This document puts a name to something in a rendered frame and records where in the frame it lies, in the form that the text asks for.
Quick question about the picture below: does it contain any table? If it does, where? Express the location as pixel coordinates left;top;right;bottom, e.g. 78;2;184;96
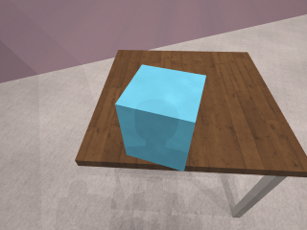
75;50;307;219

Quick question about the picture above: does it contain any carton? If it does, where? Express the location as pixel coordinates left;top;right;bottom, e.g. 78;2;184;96
115;64;206;172

